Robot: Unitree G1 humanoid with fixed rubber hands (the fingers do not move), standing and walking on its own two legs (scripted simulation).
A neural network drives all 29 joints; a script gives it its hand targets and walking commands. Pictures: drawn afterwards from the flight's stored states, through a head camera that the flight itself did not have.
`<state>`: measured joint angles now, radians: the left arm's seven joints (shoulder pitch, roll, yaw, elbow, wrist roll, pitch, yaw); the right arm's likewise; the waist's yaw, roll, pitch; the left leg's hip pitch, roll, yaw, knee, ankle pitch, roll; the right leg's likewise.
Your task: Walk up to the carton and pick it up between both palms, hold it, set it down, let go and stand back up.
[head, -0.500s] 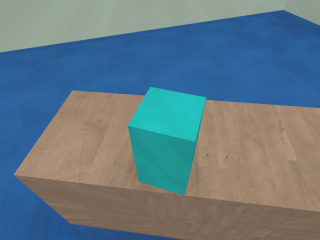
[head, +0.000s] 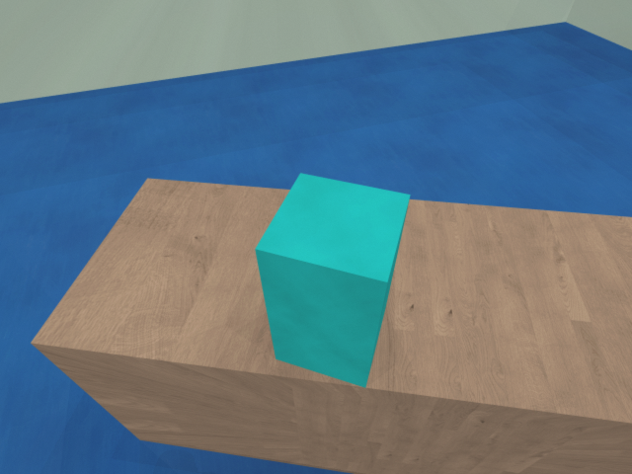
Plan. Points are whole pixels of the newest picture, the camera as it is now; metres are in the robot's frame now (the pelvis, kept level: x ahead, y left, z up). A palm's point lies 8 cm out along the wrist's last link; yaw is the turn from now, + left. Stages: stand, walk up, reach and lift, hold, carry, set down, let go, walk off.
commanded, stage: stand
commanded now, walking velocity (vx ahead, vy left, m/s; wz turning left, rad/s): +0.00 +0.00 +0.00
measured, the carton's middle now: (334, 286) +0.43 +0.00 -0.03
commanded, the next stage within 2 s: walk up in 0.50 s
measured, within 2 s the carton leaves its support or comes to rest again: neither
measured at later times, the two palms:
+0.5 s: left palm out of the picture +0.06 +0.24 -0.11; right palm out of the picture +0.08 -0.25 -0.11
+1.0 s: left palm out of the picture +0.06 +0.26 -0.12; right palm out of the picture +0.08 -0.24 -0.11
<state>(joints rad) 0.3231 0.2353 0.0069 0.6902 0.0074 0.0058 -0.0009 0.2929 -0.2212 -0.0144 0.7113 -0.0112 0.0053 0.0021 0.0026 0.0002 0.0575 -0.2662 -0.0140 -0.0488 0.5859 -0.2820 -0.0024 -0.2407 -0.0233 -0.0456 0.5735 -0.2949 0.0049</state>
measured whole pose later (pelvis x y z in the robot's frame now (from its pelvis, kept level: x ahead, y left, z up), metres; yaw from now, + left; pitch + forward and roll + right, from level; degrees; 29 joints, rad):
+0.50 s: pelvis +0.00 +0.00 +0.00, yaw +1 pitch -2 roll +0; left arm 0.33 0.24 0.00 0.74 0.01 0.00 0.00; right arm 0.31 -0.22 -0.01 0.74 -0.01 0.00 0.00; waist 0.00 0.01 0.04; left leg -0.26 -0.01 -0.07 0.57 -0.27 -0.01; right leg -0.23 -0.02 -0.06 0.56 -0.29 0.00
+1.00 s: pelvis +0.03 +0.01 +0.00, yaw +0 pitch -1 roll +0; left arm 0.40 0.25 0.01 0.74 0.02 -0.01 0.01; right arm 0.36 -0.22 -0.02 0.76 -0.02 0.00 0.00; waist 0.01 0.00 0.03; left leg -0.24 -0.02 -0.04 0.58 -0.32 0.01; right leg -0.22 -0.03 -0.03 0.56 -0.33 0.02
